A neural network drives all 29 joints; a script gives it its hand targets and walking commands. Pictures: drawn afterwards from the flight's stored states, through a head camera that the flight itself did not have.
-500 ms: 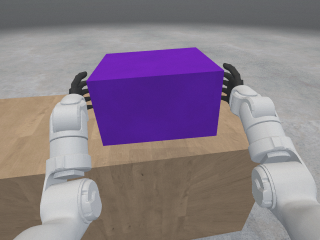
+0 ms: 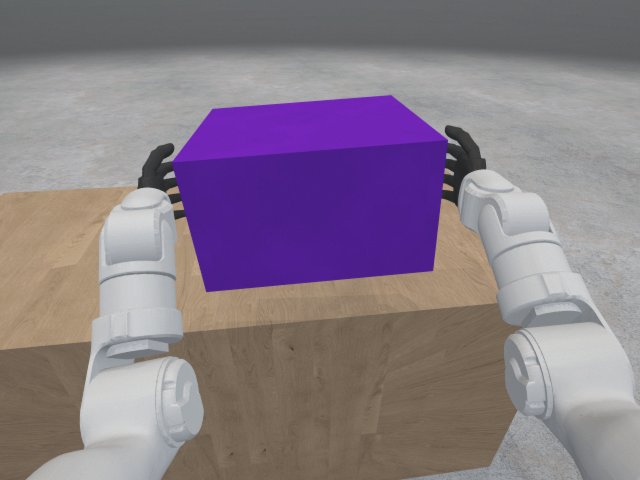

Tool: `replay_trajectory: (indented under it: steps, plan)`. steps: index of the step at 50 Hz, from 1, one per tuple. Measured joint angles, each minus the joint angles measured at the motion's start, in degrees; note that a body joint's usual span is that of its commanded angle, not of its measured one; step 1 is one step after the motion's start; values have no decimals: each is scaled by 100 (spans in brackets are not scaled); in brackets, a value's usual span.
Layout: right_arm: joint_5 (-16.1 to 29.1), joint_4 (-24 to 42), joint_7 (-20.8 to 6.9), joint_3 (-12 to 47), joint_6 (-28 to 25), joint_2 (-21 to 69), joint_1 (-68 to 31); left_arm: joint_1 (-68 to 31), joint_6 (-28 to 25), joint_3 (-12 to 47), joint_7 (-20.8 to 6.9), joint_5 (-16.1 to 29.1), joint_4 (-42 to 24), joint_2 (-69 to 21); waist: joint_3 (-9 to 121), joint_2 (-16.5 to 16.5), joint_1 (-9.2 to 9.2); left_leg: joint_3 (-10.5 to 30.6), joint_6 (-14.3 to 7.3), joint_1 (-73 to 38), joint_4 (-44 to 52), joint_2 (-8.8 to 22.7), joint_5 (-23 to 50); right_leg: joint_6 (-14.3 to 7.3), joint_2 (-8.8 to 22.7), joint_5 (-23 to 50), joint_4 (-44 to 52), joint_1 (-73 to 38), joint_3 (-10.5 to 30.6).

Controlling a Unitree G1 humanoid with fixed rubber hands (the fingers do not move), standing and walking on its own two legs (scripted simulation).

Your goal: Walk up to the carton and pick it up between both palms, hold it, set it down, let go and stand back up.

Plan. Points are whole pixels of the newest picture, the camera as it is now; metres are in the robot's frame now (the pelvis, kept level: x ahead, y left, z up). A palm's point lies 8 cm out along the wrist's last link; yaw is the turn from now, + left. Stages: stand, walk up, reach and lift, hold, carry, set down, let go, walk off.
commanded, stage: hold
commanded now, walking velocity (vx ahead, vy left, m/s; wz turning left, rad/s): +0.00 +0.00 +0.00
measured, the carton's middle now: (310, 180) +0.45 +0.02 +0.23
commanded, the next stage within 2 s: set down in 0.06 s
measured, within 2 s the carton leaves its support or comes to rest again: neither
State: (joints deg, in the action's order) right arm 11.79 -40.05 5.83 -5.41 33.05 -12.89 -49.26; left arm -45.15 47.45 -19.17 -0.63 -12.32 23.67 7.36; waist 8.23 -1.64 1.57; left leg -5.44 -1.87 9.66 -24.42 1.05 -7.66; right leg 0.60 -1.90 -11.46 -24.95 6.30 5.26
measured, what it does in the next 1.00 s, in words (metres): stands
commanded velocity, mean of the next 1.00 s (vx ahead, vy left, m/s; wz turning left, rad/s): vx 0.00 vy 0.00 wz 0.00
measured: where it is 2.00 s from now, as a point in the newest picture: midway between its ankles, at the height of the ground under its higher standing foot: outside the picture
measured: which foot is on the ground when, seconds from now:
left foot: down 0.00-1.00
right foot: down 0.00-1.00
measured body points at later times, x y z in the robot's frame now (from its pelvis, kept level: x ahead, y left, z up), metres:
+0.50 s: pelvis +0.00 +0.00 +0.00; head -0.10 +0.02 +0.44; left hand +0.37 +0.22 +0.24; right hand +0.39 -0.17 +0.24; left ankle +0.07 +0.10 -0.74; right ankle +0.03 -0.13 -0.74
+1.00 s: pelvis +0.00 +0.00 +0.00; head -0.07 +0.02 +0.44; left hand +0.38 +0.21 +0.19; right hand +0.40 -0.18 +0.22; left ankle +0.07 +0.10 -0.74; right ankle +0.03 -0.13 -0.74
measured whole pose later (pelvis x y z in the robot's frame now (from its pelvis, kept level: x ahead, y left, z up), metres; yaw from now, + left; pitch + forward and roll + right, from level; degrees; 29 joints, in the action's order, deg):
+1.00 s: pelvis +0.00 +0.00 +0.00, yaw +0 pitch -8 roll -1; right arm -0.8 -49.4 2.6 -17.2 11.5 -6.7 -47.6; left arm -41.7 32.5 -21.8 0.1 -15.4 30.0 3.9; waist 3.0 -1.6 0.2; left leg -5.4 -1.9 8.9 -24.3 1.0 -8.0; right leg 0.6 -1.9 -11.6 -24.5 5.4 5.3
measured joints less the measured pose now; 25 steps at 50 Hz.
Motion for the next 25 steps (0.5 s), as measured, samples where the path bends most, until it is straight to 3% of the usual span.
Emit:
replay_trajectory:
  steps: [11, 19, 25]
  plan:
    - [-80, 41, 133, -184, -209, 41, 33, 66, -159, 81, 58, 2, -210, -118, 0, 0, 39, 0, 0, -13, 0, 0, 0, 0, 0, 0, 0, -13, 0]
    - [-663, -264, -282, -832, -822, 275, 34, -125, -672, -417, -333, -386, 165, -293, -1, 0, -80, 0, -8, -13, 5, -1, 0, 0, 0, -2, 0, -11, 0]
    - [-1037, -690, -376, -1050, -1224, 476, 34, -82, -860, -523, -317, -536, 430, -295, -166, 0, -196, 0, -8, -15, 7, -1, 0, 0, 0, -4, 0, -11, 0]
